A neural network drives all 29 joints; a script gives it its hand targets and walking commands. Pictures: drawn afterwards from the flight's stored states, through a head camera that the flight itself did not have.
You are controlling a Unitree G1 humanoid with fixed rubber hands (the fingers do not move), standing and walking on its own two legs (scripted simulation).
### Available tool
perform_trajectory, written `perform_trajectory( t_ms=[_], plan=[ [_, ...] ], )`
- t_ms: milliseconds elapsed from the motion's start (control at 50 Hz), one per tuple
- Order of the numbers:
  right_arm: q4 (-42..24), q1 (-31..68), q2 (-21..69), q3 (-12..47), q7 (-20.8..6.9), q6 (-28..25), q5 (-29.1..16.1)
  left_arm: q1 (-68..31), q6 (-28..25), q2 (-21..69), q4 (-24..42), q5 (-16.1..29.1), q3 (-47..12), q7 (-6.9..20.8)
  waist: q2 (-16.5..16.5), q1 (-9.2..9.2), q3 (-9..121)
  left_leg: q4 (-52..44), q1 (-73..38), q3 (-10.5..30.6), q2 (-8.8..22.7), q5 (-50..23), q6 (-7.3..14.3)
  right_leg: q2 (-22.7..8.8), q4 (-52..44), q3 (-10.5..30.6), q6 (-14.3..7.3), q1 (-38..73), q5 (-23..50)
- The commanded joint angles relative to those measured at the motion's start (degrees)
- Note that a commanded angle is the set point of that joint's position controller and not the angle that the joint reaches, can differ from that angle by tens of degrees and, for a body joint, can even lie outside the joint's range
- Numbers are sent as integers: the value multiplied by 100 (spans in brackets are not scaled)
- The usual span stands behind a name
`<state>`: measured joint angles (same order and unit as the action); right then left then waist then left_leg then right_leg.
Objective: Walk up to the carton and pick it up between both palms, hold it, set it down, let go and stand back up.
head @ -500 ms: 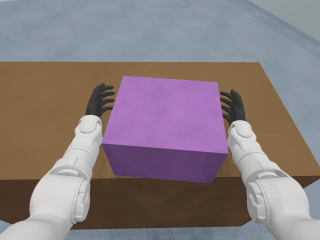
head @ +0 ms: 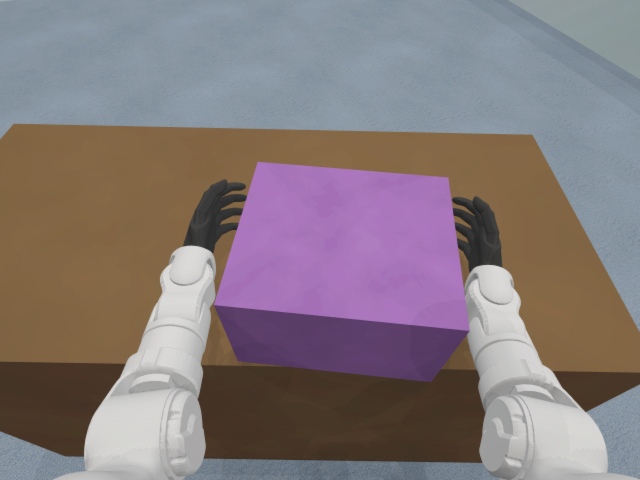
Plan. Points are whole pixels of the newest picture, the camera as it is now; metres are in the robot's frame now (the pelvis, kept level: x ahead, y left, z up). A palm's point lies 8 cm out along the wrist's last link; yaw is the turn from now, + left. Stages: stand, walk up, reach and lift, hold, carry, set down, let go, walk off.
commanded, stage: reach and lift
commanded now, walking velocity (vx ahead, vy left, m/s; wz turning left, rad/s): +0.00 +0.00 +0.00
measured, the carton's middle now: (342, 269) +0.39 -0.02 +0.02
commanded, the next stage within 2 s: none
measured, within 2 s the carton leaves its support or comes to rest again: leaves its support in 0.54 s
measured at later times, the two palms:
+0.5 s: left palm (212, 251) +0.38 +0.15 +0.07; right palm (494, 265) +0.36 -0.21 +0.06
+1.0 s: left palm (196, 232) +0.35 +0.15 +0.14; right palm (525, 246) +0.34 -0.22 +0.13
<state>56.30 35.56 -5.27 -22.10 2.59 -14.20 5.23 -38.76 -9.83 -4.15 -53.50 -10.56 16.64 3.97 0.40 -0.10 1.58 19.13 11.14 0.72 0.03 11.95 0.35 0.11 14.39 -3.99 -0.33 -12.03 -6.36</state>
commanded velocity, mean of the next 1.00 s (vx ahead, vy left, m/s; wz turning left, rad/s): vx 0.00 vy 0.00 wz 0.00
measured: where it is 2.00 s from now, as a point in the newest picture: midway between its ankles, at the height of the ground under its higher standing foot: outside the picture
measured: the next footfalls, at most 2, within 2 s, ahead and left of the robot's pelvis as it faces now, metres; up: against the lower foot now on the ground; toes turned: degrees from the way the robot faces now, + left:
none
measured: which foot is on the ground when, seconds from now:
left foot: down 0.00-1.00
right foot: down 0.00-1.00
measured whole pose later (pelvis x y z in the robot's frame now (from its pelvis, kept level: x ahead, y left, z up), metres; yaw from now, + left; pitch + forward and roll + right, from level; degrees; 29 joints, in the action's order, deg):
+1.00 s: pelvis -0.02 -0.01 +0.00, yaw +0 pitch -1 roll +0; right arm 38.8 31.8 -7.6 -11.4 4.1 0.0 -1.6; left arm -30.5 13.7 -2.4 -23.1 -7.2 12.5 1.9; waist -1.9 2.3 2.6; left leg 17.3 7.2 1.0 0.1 9.5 -0.1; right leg 0.2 13.8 -4.3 -1.0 -8.5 -4.7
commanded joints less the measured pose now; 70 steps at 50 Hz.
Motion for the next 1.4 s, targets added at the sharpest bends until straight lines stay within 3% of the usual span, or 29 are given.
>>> perform_trajectory(
  t_ms=[0, 140, 360, 520, 600, 700, 760, 840, 880, 920, 960, 1000, 1020, 1060, 1120, 1160, 1200, 1240, 1280, 1300, 1340, 1380],
  plan=[
    [-692, 2116, 2807, 1696, -889, -310, 402, -1913, 60, 3064, 756, -282, -1266, 219, -73, 135, 1687, -103, -573, -252, 40, -2028, -403, 150, 42, -139, 38, 1097, 1001],
    [-1210, 1948, 2790, 2207, -685, -567, 110, -1467, 258, 3340, 1583, -199, -1744, 81, 0, 182, 1971, 160, -697, -171, 38, -3176, -524, 230, 244, -144, 61, 1423, 2062],
    [-2160, 2060, 2766, 3077, -571, 45, -734, -1101, 1185, 3457, 2574, 295, -2512, 97, -196, 213, 1660, 36, -561, -73, 5, -2471, -327, 219, 179, -32, 72, 1387, 1571],
    [-3440, 2302, 2839, 3632, -627, 106, -872, -1444, 1237, 3738, 3781, 583, -3224, -123, 62, 313, 3112, 373, -1092, 9, -13, -3440, -478, 289, 367, -50, 47, 1547, 2455],
    [-3308, 1842, 2861, 3886, -600, 511, -1129, -1192, 1513, 3441, 3848, 524, -3118, -97, -75, 266, 2505, 126, -577, 23, -81, -2858, -409, 228, 345, 92, 149, 1929, 2563],
    [-2933, 1909, 2781, 3710, -505, 1180, -1285, -1008, 2301, 2924, 3421, 372, -2490, 288, -412, 160, 1115, -405, -128, -106, -172, -1401, -86, 56, 124, 201, 300, 1976, 1756],
    [-3506, 2521, 2892, 3631, -443, 1179, -1216, -1500, 2421, 3017, 3831, 460, -2499, 428, -381, 214, 1535, -363, -367, -190, -218, -1491, -58, 58, 143, 168, 302, 2134, 1945],
    [-4257, 3214, 3029, 3670, -516, 869, -1035, -2377, 2077, 3357, 4429, 752, -3011, 244, -4, 325, 2674, -186, -607, -141, -238, -1972, -216, 124, 260, 2, 233, 2197, 2141],
    [-4106, 3192, 2959, 3564, -585, 823, -876, -2535, 1981, 3396, 4367, 757, -3105, 122, 148, 377, 2821, -184, -727, -112, -197, -1820, -282, 138, 191, -59, 167, 1924, 1701],
    [-3307, 3031, 2795, 3257, -658, 974, -683, -2391, 2145, 3252, 3733, 539, -2847, 115, 176, 334, 2164, -393, -584, -156, -131, -1006, -253, 109, -22, -91, 105, 1457, 582],
    [-2207, 2853, 2618, 2738, -744, 1293, -507, -2074, 2555, 2931, 2708, 253, -2283, 260, -29, 197, 856, -777, -71, -272, -58, 343, -95, 40, -301, -88, 76, 982, -949],
    [-1583, 2804, 2537, 2308, -809, 1560, -417, -1843, 2976, 2669, 2050, 42, -1754, 462, -341, 63, 151, -947, 199, -425, -25, 947, 53, 10, -372, -70, 56, 923, -1618],
    [-1592, 2899, 2515, 2214, -805, 1606, -438, -1846, 3107, 2608, 2095, 17, -1599, 527, -432, 61, 202, -921, 115, -462, -20, 827, 74, 2, -337, -60, 65, 1060, -1429],
    [-2369, 3202, 2636, 2339, -728, 1516, -586, -2058, 3133, 2705, 2878, 144, -1640, 540, -475, 124, 1031, -740, -335, -451, -48, -77, 25, 69, -173, -77, 99, 1462, -461],
    [-4010, 3903, 3032, 3257, -617, 1187, -1101, -2529, 2781, 3266, 4248, 726, -2566, 366, -217, 216, 3016, -111, -1105, -292, -188, -2205, -191, 221, 256, -135, 127, 2214, 1743],
    [-4510, 4015, 3065, 3743, -564, 1097, -1286, -2617, 2586, 3452, 4685, 962, -3080, 193, -19, 259, 3663, 160, -1393, -154, -236, -3037, -330, 276, 374, -121, 136, 2213, 2385],
    [-4166, 3613, 2844, 3798, -535, 1241, -1252, -2376, 2651, 3372, 4517, 870, -3149, 103, 120, 368, 3082, 94, -1324, -66, -212, -2766, -397, 305, 212, -108, 98, 1803, 1751],
    [-3221, 3196, 2544, 3389, -563, 1572, -1099, -2070, 3002, 3056, 3868, 577, -2744, 177, 67, 319, 1584, -297, -794, -96, -138, -1360, -335, 250, -132, -69, 47, 1264, 181],
    [-2231, 2987, 2382, 2862, -626, 1900, -979, -1835, 3414, 2714, 3090, 263, -2135, 371, -180, 185, 115, -772, -62, -214, -92, 357, -115, 146, -378, -13, 27, 873, -1287],
    [-1961, 2968, 2381, 2647, -664, 2008, -922, -1814, 3580, 2603, 2890, 111, -1882, 477, -283, 142, -176, -891, 150, -294, -97, 767, -16, 111, -386, -33, 16, 873, -1582],
    [-2218, 3154, 2478, 2527, -688, 2061, -951, -1951, 3755, 2590, 3277, 35, -1686, 582, -306, 149, 200, -874, 77, -394, -115, 493, 15, 77, -280, -28, 28, 1251, -1060],
    [-3177, 3459, 2752, 2884, -639, 1958, -1209, -2287, 3706, 2899, 4201, 338, -2138, 543, -103, 262, 1330, -554, -521, -368, -162, -761, -131, 151, -38, -68, 53, 1780, 248]
  ],
)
